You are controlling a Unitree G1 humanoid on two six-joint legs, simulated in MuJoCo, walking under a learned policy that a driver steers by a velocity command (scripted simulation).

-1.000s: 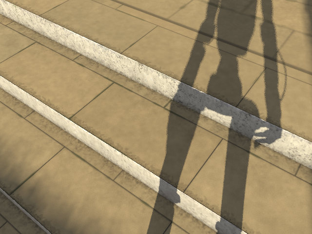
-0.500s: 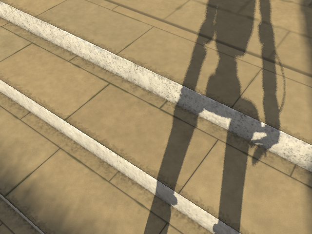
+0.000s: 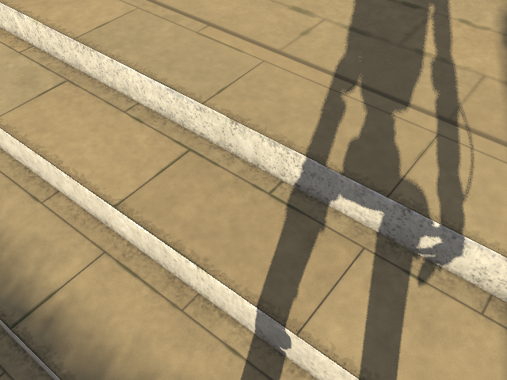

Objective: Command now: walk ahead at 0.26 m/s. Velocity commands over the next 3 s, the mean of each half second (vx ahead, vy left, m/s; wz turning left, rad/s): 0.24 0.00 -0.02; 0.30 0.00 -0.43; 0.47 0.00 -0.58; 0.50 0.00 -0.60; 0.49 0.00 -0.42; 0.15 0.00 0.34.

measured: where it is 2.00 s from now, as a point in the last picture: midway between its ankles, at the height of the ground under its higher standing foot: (248, 164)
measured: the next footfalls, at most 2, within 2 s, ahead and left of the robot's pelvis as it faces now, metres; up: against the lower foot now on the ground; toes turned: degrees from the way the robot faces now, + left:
left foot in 0.26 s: +0.09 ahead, +0.27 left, +0.00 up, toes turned +9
right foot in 0.60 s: +0.48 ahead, +0.12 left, +0.13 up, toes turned +4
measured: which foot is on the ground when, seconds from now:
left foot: up 0.00-0.24, down 0.26-0.60, up 0.62-1.00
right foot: down 0.00-0.30, up 0.32-0.58, down 0.60-1.00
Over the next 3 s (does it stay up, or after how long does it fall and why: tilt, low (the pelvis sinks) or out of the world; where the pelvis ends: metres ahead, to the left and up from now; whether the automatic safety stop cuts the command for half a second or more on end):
stays up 1.30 -0.23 0.41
